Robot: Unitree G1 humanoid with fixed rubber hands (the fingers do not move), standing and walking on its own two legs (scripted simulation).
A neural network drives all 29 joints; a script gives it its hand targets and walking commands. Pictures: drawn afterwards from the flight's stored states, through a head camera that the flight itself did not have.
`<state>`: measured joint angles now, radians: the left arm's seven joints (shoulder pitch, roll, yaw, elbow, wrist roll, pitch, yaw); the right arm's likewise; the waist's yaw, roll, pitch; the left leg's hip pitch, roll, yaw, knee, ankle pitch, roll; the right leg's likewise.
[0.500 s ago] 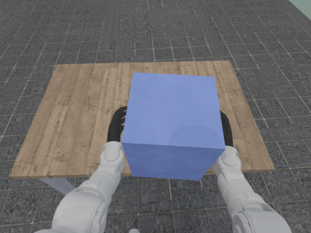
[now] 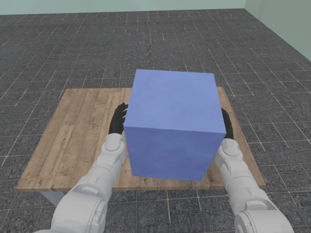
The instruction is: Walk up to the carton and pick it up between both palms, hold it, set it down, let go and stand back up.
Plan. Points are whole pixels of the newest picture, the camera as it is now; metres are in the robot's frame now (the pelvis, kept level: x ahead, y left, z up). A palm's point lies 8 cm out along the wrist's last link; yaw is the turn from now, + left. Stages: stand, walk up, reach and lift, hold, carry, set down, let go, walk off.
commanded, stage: reach and lift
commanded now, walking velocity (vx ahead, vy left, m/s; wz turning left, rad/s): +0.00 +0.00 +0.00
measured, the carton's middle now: (170, 127) +0.40 -0.03 +0.07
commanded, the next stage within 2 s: hold in 1.88 s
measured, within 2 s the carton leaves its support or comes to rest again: neither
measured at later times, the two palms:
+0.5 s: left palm (109, 121) +0.38 +0.14 +0.12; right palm (223, 125) +0.37 -0.16 +0.11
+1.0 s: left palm (98, 112) +0.36 +0.15 +0.16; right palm (223, 109) +0.37 -0.15 +0.17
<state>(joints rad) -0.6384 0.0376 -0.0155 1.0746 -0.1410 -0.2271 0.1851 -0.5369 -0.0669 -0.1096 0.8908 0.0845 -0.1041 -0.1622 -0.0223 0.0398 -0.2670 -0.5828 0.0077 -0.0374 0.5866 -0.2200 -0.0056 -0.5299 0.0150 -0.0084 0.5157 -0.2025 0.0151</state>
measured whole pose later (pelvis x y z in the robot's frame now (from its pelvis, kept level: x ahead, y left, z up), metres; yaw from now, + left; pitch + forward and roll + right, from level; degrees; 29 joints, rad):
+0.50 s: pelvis +0.00 +0.00 +0.01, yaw +0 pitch +6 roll -2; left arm -0.60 0.04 0.07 0.75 -0.02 0.17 0.17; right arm -0.58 -0.07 -0.10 0.79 0.14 0.14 -0.18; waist -0.02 0.01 -0.21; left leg -0.41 0.01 -0.04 0.49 -0.18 -0.01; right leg -0.35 0.01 -0.01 0.40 -0.16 0.01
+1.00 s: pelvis -0.01 +0.00 +0.01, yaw +0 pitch +2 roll -2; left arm -0.60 0.00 0.19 0.47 0.12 0.44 0.12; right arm -0.66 -0.07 -0.09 0.68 0.15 0.33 -0.18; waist -0.02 -0.02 -0.16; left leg -0.31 0.01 -0.04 0.44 -0.17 -0.01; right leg -0.25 0.01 -0.01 0.36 -0.14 0.01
